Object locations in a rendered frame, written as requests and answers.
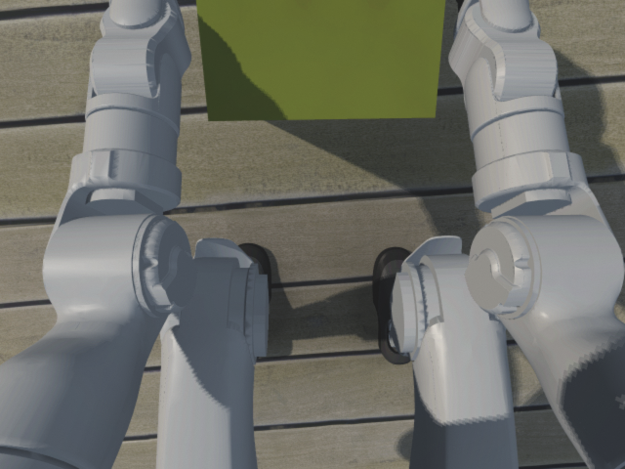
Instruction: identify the robot right forearm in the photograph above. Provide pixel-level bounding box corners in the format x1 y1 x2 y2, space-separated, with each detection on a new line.
448 0 625 285

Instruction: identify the left robot upper arm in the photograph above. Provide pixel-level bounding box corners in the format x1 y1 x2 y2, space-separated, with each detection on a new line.
0 213 197 469

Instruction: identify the right robot upper arm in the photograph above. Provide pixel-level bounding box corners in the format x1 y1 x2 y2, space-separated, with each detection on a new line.
465 215 625 469

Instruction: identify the robot left forearm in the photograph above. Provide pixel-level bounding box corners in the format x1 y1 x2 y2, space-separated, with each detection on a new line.
42 0 191 300

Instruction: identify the robot thigh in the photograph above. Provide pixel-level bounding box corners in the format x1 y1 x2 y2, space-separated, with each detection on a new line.
156 257 269 469
391 253 519 469

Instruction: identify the right robot thigh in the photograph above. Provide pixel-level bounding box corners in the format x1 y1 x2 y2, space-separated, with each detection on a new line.
391 253 519 469

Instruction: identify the carton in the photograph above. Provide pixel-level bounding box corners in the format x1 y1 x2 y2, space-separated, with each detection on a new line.
196 0 445 121

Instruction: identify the left robot thigh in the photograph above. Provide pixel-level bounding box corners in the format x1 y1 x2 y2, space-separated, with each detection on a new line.
156 257 269 469

